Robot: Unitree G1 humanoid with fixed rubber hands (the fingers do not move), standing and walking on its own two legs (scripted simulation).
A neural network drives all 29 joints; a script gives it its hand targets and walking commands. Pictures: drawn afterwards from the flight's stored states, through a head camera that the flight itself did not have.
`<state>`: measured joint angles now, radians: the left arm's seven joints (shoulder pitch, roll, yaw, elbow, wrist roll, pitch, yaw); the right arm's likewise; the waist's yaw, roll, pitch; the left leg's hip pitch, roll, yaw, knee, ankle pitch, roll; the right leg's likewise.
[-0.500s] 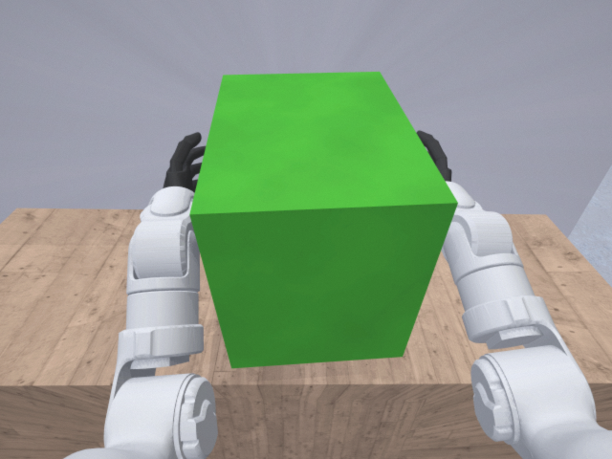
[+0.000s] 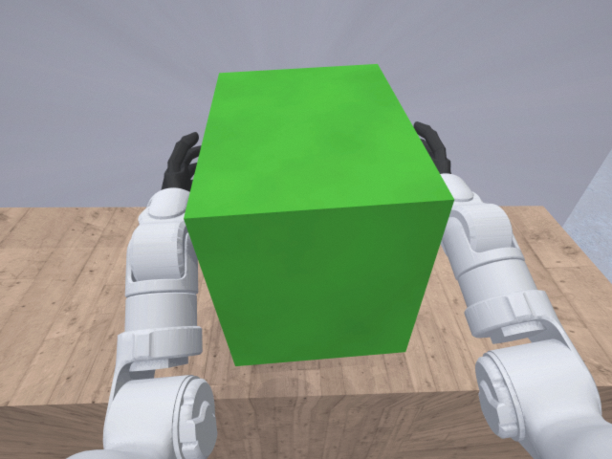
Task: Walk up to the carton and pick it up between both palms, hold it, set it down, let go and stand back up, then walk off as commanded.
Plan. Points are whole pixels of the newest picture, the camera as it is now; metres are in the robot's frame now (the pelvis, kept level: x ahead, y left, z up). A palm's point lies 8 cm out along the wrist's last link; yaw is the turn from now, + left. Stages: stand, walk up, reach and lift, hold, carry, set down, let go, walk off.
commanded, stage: hold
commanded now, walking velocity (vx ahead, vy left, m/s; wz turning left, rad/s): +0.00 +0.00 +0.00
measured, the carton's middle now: (309, 208) +0.38 -0.01 +0.17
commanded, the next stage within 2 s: none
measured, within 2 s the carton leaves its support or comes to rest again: neither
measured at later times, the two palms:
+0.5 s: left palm (149, 211) +0.31 +0.17 +0.23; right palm (429, 194) +0.33 -0.14 +0.23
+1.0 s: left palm (176, 195) +0.36 +0.15 +0.21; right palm (431, 183) +0.37 -0.16 +0.22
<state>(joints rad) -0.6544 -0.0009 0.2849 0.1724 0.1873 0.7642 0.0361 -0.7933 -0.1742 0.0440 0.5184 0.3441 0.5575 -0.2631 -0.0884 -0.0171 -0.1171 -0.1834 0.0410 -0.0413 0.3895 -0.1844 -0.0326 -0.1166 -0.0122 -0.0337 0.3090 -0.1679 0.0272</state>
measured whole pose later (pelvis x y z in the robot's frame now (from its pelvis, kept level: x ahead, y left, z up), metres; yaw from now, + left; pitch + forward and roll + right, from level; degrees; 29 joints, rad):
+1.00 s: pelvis -0.01 +0.00 +0.00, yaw +0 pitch -2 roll -1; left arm -0.68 0.00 0.29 0.20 0.20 0.76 0.04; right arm -0.81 -0.17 0.03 0.55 0.32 0.54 -0.24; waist -0.08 -0.02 -0.11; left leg -0.18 0.04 -0.04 0.39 -0.18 -0.03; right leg -0.11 -0.01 -0.03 0.31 -0.16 0.03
